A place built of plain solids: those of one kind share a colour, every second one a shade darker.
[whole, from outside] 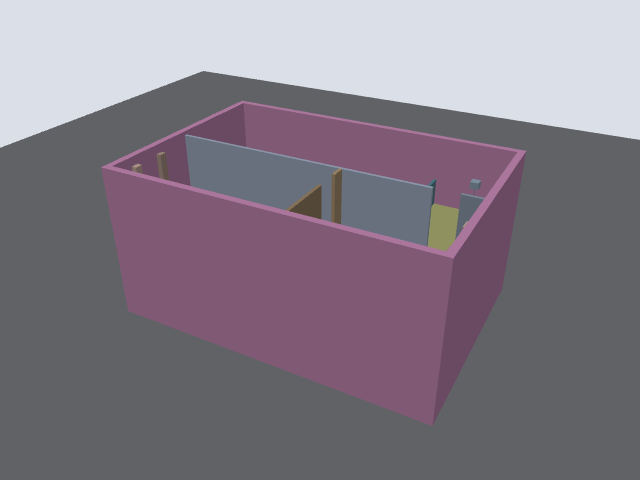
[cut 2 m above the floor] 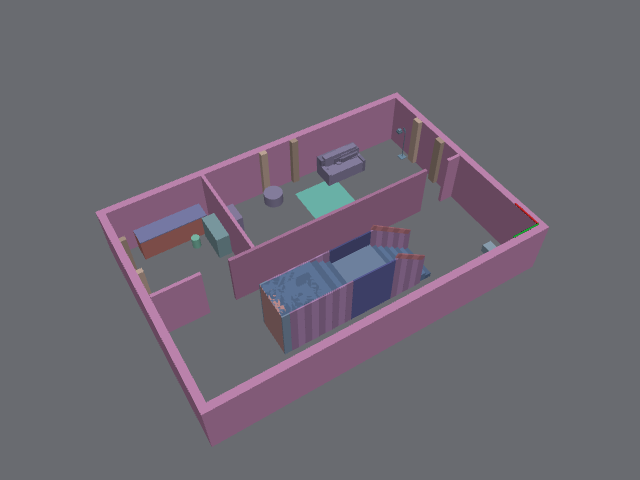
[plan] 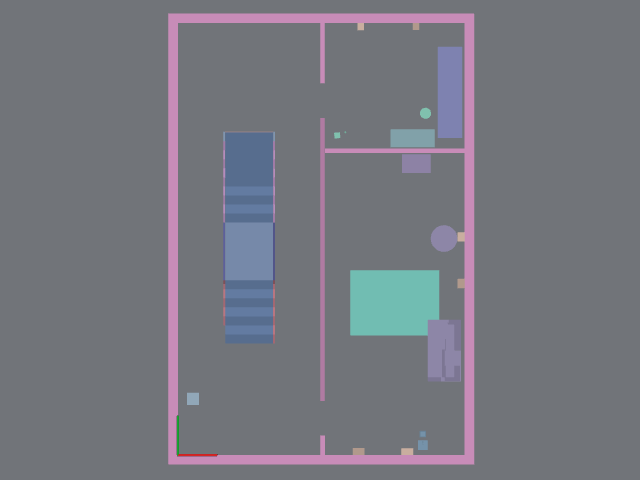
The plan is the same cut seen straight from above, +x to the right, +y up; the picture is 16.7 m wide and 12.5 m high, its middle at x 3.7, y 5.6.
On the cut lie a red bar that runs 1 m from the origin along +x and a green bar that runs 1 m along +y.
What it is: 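A home built round its stair; the hall at the stair's foot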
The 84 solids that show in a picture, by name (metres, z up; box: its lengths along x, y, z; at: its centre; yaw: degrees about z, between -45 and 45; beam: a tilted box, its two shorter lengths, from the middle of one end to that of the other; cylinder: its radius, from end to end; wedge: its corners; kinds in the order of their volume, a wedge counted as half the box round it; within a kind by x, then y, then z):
{
 "wall_1": {"box": [0.25, 11.75, 5.78], "at": [-0.12, 5.62, 2.84]},
 "wall_2": {"box": [7.97, 0.25, 5.78], "at": [3.73, -0.12, 2.84]},
 "wall_3": {"box": [7.97, 0.25, 5.78], "at": [3.73, 11.37, 2.84]},
 "wall_4": {"box": [0.12, 0.51, 3.17], "at": [3.77, 0.25, 1.53]},
 "wall_5": {"box": [0.12, 7.37, 3.17], "at": [3.77, 5.09, 1.53]},
 "wall_6": {"box": [0.12, 1.57, 3.17], "at": [3.77, 10.46, 1.53]},
 "wall_7": {"box": [3.64, 0.12, 3.17], "at": [5.65, 7.93, 1.53]},
 "wall_8": {"box": [0.25, 11.75, 5.78], "at": [7.59, 5.62, 2.84]},
 "step_1": {"box": [1.25, 1.95, 0.22], "at": [1.85, 3.88, 0.06]},
 "step_2": {"box": [1.25, 1.71, 0.4], "at": [1.85, 4.0, 0.15]},
 "step_3": {"box": [1.25, 1.48, 0.57], "at": [1.85, 4.11, 0.23]},
 "step_4": {"box": [1.25, 1.24, 0.74], "at": [1.85, 4.23, 0.32]},
 "step_5": {"box": [1.25, 1.01, 0.92], "at": [1.85, 4.35, 0.41]},
 "step_6": {"box": [1.25, 0.77, 1.09], "at": [1.85, 4.47, 0.49]},
 "step_7": {"box": [1.25, 0.54, 1.26], "at": [1.85, 4.58, 0.58]},
 "step_8": {"box": [1.25, 2.36, 1.61], "at": [1.85, 7.23, 0.75]},
 "step_9": {"box": [1.25, 2.12, 1.78], "at": [1.85, 7.35, 0.84]},
 "step_10": {"box": [1.25, 1.89, 1.95], "at": [1.85, 7.47, 0.93]},
 "step_11": {"box": [1.25, 1.65, 2.13], "at": [1.85, 7.58, 1.01]},
 "step_12": {"box": [1.25, 1.42, 2.3], "at": [1.85, 7.7, 1.1]},
 "step_13": {"box": [1.25, 1.18, 2.47], "at": [1.85, 7.82, 1.19]},
 "step_14": {"box": [1.25, 0.71, 2.82], "at": [1.85, 8.05, 1.36]},
 "step_15": {"box": [1.25, 0.48, 2.99], "at": [1.85, 8.17, 1.45]},
 "landing_1": {"box": [1.25, 1.8, 1.44], "at": [1.85, 5.45, 0.67]},
 "upper_partition_1": {"box": [0.12, 9.58, 2.51], "at": [3.77, 4.79, 4.32]},
 "upper_partition_2": {"box": [0.12, 0.77, 2.51], "at": [3.77, 10.87, 4.32]},
 "upper_floor_1": {"box": [3.84, 2.96, 0.18], "at": [1.8, 9.9, 3.03]},
 "slotfit_living_seat_1": {"box": [0.35, 0.11, 0.59], "at": [6.68, 1.97, 0.24]},
 "slotfit_living_seat_2": {"box": [0.35, 0.1, 0.59], "at": [6.68, 3.48, 0.24]},
 "slotfit_living_seat_3": {"box": [0.55, 1.4, 0.54], "at": [6.78, 2.73, 0.22]},
 "slotfit_living_seat_4": {"cylinder": 0.35, "from": [6.93, 5.64, -0.05], "to": [6.93, 5.64, 0.42]},
 "slotfit_living_seat_5": {"box": [0.2, 0.72, 0.74], "at": [6.98, 2.39, 0.32]},
 "slotfit_living_seat_6": {"box": [0.35, 0.2, 0.59], "at": [7.03, 3.43, 0.24]},
 "slotfit_living_seat_7": {"box": [0.23, 1.38, 0.96], "at": [7.09, 2.71, 0.43]},
 "slotfit_living_seat_8": {"box": [0.4, 0.4, 0.85], "at": [7.15, 2.13, 0.37]},
 "slotfit_living_seat_9": {"box": [0.4, 0.4, 0.85], "at": [7.15, 2.53, 0.37]},
 "slotfit_living_seat_10": {"box": [0.33, 0.8, 0.85], "at": [7.21, 3.13, 0.37]},
 "kitchen_units_units_1": {"box": [0.62, 2.38, 0.89], "at": [7.1, 9.45, 0.4]},
 "head_1": {"box": [1.25, 0.25, 3.17], "at": [1.85, 8.29, 1.53]},
 "curtains_1": {"box": [0.31, 0.18, 2.15], "at": [4.71, 0.09, 1.14]},
 "curtains_2": {"box": [0.17, 0.19, 2.29], "at": [4.76, 11.16, 1.2]},
 "curtains_3": {"box": [0.28, 0.19, 2.22], "at": [5.28, 0.09, 4.29]},
 "curtains_4": {"box": [0.31, 0.18, 2.15], "at": [5.97, 0.09, 1.14]},
 "curtains_5": {"box": [0.17, 0.19, 2.29], "at": [6.2, 11.16, 1.2]},
 "curtains_6": {"box": [0.28, 0.19, 2.22], "at": [6.51, 0.09, 4.29]},
 "curtains_7": {"box": [0.19, 0.25, 2.23], "at": [7.38, 4.47, 1.18]},
 "curtains_8": {"box": [0.19, 0.25, 2.23], "at": [7.38, 5.68, 1.18]},
 "upper_split_1": {"box": [0.51, 0.12, 2.51], "at": [4.08, 6.44, 4.32]},
 "upper_split_2": {"box": [2.23, 0.12, 2.51], "at": [6.35, 6.44, 4.32]},
 "guard_1": {"box": [0.05, 0.24, 1.47], "at": [1.21, 3.49, 0.68]},
 "guard_2": {"box": [0.05, 0.24, 1.64], "at": [1.21, 3.73, 0.77]},
 "guard_3": {"box": [0.05, 0.24, 1.82], "at": [1.21, 3.97, 0.86]},
 "guard_4": {"box": [0.05, 0.24, 1.99], "at": [1.21, 4.2, 0.94]},
 "guard_5": {"box": [0.05, 0.24, 2.16], "at": [1.21, 4.44, 1.03]},
 "guard_6": {"box": [0.05, 0.24, 2.51], "at": [1.21, 6.17, 1.2]},
 "guard_7": {"box": [0.05, 0.24, 2.68], "at": [1.21, 6.41, 1.29]},
 "guard_8": {"box": [0.05, 0.24, 2.85], "at": [1.21, 6.64, 1.38]},
 "guard_9": {"box": [0.05, 0.24, 3.03], "at": [1.21, 6.88, 1.46]},
 "guard_10": {"box": [0.05, 0.24, 3.2], "at": [1.21, 7.11, 1.55]},
 "guard_11": {"box": [0.05, 0.24, 3.37], "at": [1.21, 7.35, 1.64]},
 "guard_12": {"box": [0.05, 0.24, 3.55], "at": [1.21, 7.58, 1.72]},
 "guard_13": {"box": [0.05, 0.24, 3.72], "at": [1.21, 7.82, 1.81]},
 "guard_14": {"box": [0.05, 0.24, 3.89], "at": [1.21, 8.05, 1.9]},
 "guard_15": {"box": [0.05, 0.24, 1.12], "at": [2.5, 3.02, 0.51]},
 "guard_16": {"box": [0.05, 0.24, 1.3], "at": [2.5, 3.26, 0.6]},
 "guard_17": {"box": [0.05, 0.24, 1.47], "at": [2.5, 3.49, 0.68]},
 "guard_18": {"box": [0.05, 0.24, 1.64], "at": [2.5, 3.73, 0.77]},
 "guard_19": {"box": [0.05, 0.24, 1.82], "at": [2.5, 3.97, 0.86]},
 "guard_20": {"box": [0.05, 0.24, 1.99], "at": [2.5, 4.2, 0.94]},
 "guard_21": {"box": [0.05, 0.24, 2.16], "at": [2.5, 4.44, 1.03]},
 "guard_22": {"box": [0.05, 0.24, 2.51], "at": [2.5, 6.17, 1.2]},
 "guard_23": {"box": [0.05, 0.24, 2.68], "at": [2.5, 6.41, 1.29]},
 "slotfit_kitchen_wall_table_1": {"box": [1.16, 0.47, 0.97], "at": [6.11, 8.25, 0.43]},
 "slotfit_living_storage_1": {"box": [0.75, 0.49, 1.15], "at": [6.21, 7.59, 0.53]},
 "landing_guard_1": {"box": [0.05, 1.5, 2.34], "at": [1.21, 5.3, 1.12]},
 "landing_guard_2": {"box": [0.05, 1.5, 2.34], "at": [2.5, 5.3, 1.12]},
 "laid_rug_rug_living_1": {"box": [2.32, 1.7, 0.05], "at": [5.65, 3.96, -0.02]},
 "well_guard_1": {"box": [1.22, 0.1, 1.05], "at": [0.62, 8.47, 3.59]},
 "kitchen_units_worktop_1": {"box": [0.64, 2.38, 0.04], "at": [7.09, 9.45, 0.86]},
 "slotfit_hallpiece_corner_1": {"box": [0.32, 0.32, 0.28], "at": [0.39, 1.46, 1.35]},
 "slotfit_hallpiece_corner_2": {"box": [0.31, 0.31, 0.25], "at": [0.39, 10.07, 4.41]},
 "head_guard_1": {"box": [0.05, 0.25, 4.07], "at": [1.21, 8.29, 1.98]},
 "clutter_kitchen_1": {"cylinder": 0.14, "from": [6.45, 8.9, -0.05], "to": [6.45, 8.9, 0.42]},
 "slotfit_living_corner_1": {"box": [0.25, 0.25, 0.07], "at": [6.38, 0.26, -0.01]}
}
